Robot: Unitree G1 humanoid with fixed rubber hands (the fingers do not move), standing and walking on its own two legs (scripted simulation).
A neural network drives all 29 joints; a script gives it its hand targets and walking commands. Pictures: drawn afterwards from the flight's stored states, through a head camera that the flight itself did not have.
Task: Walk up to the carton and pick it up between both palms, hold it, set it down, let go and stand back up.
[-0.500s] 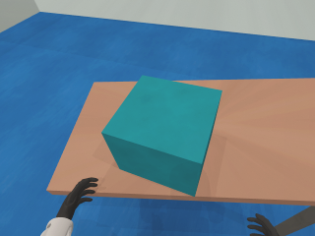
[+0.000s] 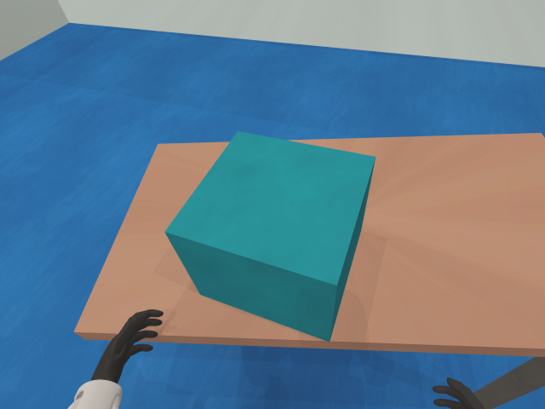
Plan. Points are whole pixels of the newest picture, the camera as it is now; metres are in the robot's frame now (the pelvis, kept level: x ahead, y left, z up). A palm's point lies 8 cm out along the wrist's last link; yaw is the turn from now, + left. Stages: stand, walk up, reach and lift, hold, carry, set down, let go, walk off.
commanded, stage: stand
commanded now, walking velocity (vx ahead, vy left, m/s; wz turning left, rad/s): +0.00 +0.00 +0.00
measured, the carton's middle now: (281, 231) +0.39 +0.04 +0.02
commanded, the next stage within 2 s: none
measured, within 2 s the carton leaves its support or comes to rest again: neither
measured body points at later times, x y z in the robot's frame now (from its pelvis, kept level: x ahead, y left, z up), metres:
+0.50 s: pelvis +0.00 +0.00 +0.00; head +0.02 -0.02 +0.45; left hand +0.19 +0.27 -0.01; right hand +0.15 -0.25 -0.13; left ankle +0.02 +0.11 -0.74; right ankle -0.05 -0.08 -0.74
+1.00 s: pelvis +0.00 +0.00 +0.00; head +0.01 -0.02 +0.45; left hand +0.19 +0.27 -0.01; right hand +0.14 -0.25 -0.12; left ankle +0.02 +0.11 -0.74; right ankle -0.05 -0.08 -0.74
